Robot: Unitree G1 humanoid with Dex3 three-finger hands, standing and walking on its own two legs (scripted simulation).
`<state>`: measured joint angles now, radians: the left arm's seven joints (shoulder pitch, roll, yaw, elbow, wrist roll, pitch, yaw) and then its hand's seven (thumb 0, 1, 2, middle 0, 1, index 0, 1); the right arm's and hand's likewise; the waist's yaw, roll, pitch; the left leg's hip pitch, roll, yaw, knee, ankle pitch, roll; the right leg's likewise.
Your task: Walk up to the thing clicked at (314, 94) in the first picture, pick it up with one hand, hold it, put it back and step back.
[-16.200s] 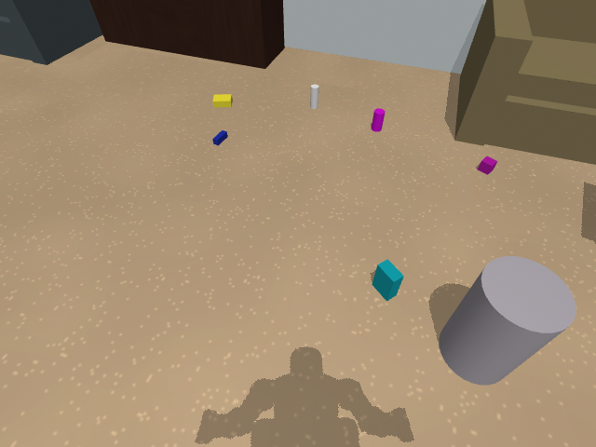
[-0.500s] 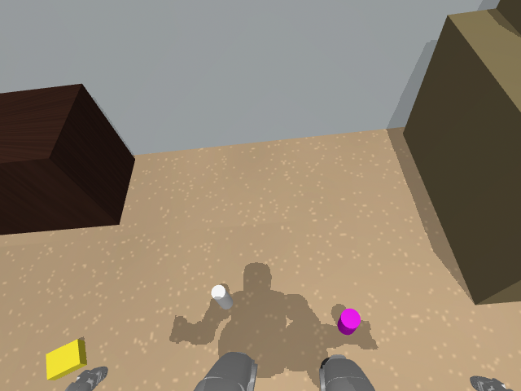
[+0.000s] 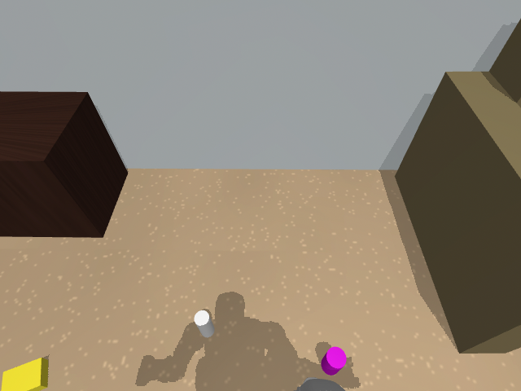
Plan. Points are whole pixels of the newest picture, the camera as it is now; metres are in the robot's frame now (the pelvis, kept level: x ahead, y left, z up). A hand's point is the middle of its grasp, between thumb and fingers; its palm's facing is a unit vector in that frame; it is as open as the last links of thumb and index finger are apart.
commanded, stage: walk up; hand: left
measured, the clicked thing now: (204, 324) +0.41 +0.22 -0.67
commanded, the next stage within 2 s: none
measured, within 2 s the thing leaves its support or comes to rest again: neither
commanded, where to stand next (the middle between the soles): +0.06 +0.04 m, yaw -4 degrees
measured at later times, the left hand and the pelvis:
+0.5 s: hand out of the picture +0.13 +0.28 -0.13, palm faces -0.03 -0.90 -0.43, open 7.3 cm; pelvis +0.04 +0.01 +0.01, yaw -1 degrees
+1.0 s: hand out of the picture +0.06 +0.31 -0.12, palm faces -0.08 -0.90 -0.43, open 7.3 cm; pelvis -0.01 +0.04 +0.02, yaw -4 degrees
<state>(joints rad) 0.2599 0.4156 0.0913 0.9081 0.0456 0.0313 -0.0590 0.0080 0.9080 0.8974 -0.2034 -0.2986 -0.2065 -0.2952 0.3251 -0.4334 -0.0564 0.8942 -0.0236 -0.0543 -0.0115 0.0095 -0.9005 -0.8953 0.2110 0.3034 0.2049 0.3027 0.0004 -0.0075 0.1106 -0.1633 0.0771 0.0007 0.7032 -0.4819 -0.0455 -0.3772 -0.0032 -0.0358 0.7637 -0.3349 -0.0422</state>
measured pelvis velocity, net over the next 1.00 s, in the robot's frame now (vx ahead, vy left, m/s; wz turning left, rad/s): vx -0.01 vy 0.04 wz -0.06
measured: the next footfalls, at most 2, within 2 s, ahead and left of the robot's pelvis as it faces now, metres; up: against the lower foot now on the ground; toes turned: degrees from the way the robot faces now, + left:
left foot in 0.48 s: +0.12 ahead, +0.12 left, +0.00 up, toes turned -3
right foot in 0.78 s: +0.03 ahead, -0.09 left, +0.00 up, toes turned -4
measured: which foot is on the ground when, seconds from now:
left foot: down 0.00-0.02, up 0.04-0.46, down 0.48-0.82, up 0.84-1.00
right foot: down 0.00-0.54, up 0.56-0.76, down 0.78-1.00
